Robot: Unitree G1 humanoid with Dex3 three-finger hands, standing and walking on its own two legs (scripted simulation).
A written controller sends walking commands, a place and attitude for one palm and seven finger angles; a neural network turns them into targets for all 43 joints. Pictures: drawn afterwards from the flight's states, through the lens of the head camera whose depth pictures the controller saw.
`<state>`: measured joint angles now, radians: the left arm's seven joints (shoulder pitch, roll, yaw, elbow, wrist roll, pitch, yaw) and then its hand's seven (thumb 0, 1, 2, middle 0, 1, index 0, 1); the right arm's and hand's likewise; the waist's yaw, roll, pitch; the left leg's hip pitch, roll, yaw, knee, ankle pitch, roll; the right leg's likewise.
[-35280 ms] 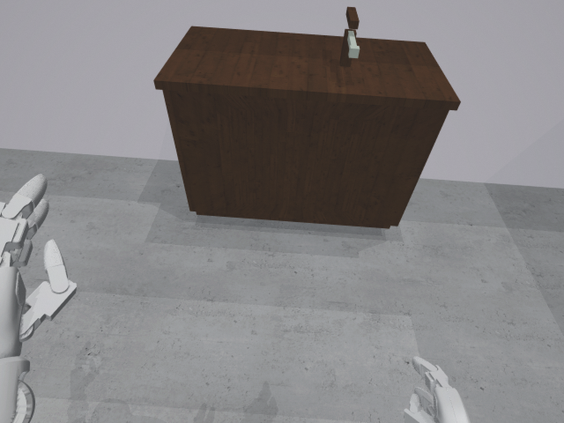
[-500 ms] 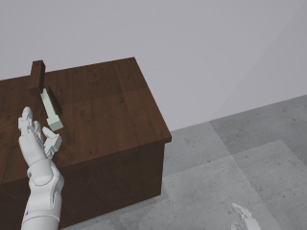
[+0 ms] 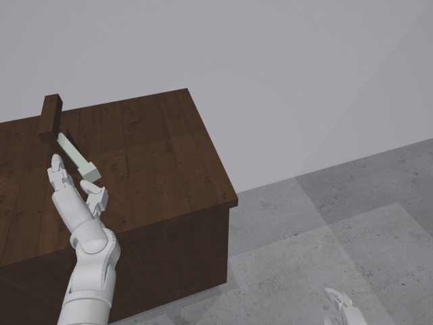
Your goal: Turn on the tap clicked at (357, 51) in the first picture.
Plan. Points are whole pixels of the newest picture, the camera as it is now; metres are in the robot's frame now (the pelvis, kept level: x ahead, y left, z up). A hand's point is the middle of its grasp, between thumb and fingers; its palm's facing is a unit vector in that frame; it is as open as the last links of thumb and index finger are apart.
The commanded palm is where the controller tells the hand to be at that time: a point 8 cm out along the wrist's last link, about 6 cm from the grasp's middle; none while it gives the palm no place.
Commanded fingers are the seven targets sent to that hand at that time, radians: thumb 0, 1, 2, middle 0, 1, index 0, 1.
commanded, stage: push the lever round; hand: left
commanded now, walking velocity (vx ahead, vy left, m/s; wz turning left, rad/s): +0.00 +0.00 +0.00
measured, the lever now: (89, 173) +0.37 +0.27 +0.09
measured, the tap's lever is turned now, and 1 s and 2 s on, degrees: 26 51 79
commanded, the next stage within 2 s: lift the hand up off the lever in 1.62 s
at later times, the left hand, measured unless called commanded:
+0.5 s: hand (122, 181) +0.36 +0.21 +0.08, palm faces +0.76 -0.65 -0.08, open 7.6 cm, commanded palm +0.32 +0.23 +0.08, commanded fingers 0.00 0.90 0.90 -0.15 -0.15 -0.15 -0.15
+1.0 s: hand (136, 167) +0.40 +0.19 +0.08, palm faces +0.80 -0.58 -0.10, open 7.9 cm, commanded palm +0.34 +0.22 +0.08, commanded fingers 0.00 0.90 0.90 -0.15 -0.15 -0.15 -0.15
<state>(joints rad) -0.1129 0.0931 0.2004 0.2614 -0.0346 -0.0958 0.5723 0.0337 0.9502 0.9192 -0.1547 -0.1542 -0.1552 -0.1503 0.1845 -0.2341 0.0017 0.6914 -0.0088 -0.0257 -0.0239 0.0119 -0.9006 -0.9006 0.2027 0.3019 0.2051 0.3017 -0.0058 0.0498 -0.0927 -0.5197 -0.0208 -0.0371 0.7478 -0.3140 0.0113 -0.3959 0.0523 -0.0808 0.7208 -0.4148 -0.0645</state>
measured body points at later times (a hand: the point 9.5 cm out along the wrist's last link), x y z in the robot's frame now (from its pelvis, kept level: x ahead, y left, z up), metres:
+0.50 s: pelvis -0.01 -0.01 +0.00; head +0.00 -0.02 +0.45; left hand +0.32 +0.24 +0.09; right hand +0.15 -0.25 -0.11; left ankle +0.04 +0.11 -0.71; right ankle -0.03 -0.08 -0.71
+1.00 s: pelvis -0.01 -0.01 +0.00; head +0.01 -0.02 +0.45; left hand +0.35 +0.21 +0.09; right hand +0.12 -0.26 -0.12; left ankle +0.04 +0.11 -0.71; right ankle -0.03 -0.08 -0.71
